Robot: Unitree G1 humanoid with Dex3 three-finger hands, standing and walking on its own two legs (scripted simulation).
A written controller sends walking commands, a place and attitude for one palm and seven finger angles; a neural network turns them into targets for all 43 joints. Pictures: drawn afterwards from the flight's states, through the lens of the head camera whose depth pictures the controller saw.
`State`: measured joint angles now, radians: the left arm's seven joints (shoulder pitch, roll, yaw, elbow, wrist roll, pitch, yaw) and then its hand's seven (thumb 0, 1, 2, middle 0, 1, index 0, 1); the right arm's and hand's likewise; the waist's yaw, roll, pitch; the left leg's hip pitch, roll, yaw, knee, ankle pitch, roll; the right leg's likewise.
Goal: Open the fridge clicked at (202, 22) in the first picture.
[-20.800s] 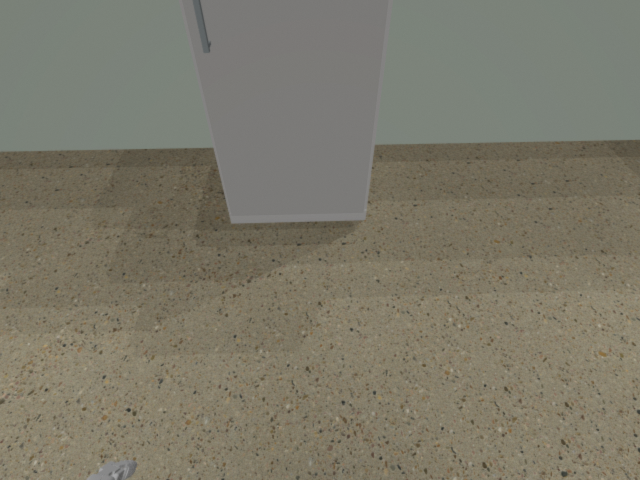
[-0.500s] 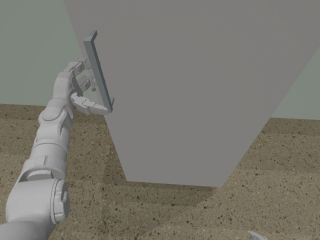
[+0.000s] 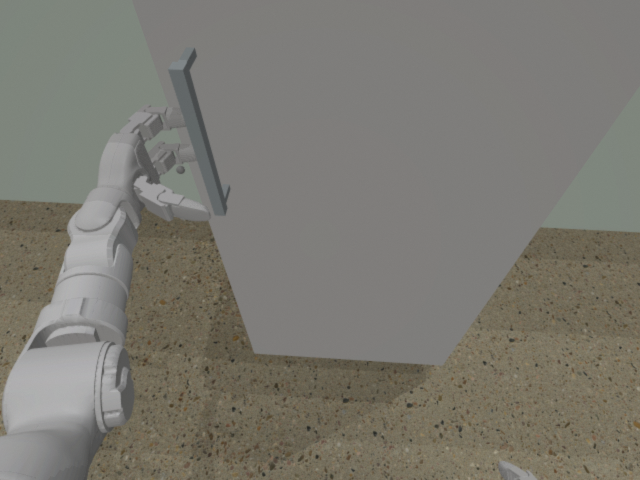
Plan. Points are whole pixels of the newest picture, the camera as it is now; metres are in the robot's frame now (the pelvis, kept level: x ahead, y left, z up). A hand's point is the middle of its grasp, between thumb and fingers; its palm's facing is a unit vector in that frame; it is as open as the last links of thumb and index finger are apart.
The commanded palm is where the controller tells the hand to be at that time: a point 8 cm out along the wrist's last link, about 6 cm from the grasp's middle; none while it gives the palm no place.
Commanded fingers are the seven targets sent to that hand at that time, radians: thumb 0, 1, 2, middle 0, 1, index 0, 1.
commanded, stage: move the hooked fingers beside the handle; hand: left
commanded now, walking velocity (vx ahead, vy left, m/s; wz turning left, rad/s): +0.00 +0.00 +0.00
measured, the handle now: (206, 143) +0.51 +0.15 +0.14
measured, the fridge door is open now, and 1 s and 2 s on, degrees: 0 0 0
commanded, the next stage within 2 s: feel for the door with the fingertips in 1.62 s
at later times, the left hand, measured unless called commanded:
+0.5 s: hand (157, 168) +0.46 +0.21 +0.14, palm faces -0.07 -1.00 +0.01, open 13.9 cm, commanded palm +0.44 +0.26 +0.15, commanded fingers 0.00 -0.50 0.30 -0.30 -1.20 -0.30 -1.20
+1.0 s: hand (148, 170) +0.45 +0.21 +0.15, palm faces -0.07 -1.00 +0.01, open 13.9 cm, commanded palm +0.42 +0.26 +0.15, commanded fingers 0.00 -0.50 0.30 -0.30 -1.20 -0.30 -1.20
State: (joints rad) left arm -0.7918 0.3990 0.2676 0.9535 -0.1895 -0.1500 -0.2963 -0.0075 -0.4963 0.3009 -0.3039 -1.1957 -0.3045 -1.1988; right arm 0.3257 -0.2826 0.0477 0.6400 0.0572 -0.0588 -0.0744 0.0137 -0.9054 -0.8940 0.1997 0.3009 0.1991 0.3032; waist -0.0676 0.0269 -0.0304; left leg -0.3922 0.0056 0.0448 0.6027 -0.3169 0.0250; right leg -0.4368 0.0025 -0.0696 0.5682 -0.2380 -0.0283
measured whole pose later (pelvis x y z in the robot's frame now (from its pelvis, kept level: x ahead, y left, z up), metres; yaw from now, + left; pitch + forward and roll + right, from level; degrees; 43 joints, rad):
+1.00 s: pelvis +0.02 +0.01 +0.00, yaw +0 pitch +7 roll -1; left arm -0.65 0.41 0.30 0.79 -0.22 -0.09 -0.35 -0.01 -0.50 0.30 -0.30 -1.20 -0.30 -1.20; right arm 0.33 -0.27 0.04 0.61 0.05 -0.02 -0.06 0.01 -0.90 -0.89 0.20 0.30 0.20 0.30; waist -0.05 0.03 -0.07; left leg -0.36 0.00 0.05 0.59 -0.35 0.04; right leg -0.40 0.00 -0.06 0.54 -0.26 -0.01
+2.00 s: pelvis +0.01 +0.01 +0.00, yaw +0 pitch +7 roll -1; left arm -0.73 0.39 0.25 0.86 -0.22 -0.11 -0.34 -0.01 -0.50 0.30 -0.30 -1.20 -0.30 -1.20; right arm 0.32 -0.29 0.04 0.63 0.05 -0.05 -0.07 0.01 -0.91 -0.89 0.20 0.30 0.20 0.30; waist -0.06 0.03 -0.05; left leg -0.40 0.00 0.04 0.62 -0.33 0.03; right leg -0.44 0.00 -0.07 0.57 -0.25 -0.02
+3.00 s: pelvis +0.00 +0.00 +0.00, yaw +0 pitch +8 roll -1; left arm -0.87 0.41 0.28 1.05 -0.17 -0.19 -0.30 -0.01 -0.50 0.30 -0.36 -1.23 -0.35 -1.23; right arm 0.36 -0.28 0.04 0.66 0.04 -0.05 -0.06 0.01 -0.91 -0.89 0.20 0.30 0.20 0.30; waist -0.09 0.03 -0.05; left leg -0.44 0.01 0.04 0.63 -0.32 0.03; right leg -0.48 0.01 -0.07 0.58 -0.24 -0.03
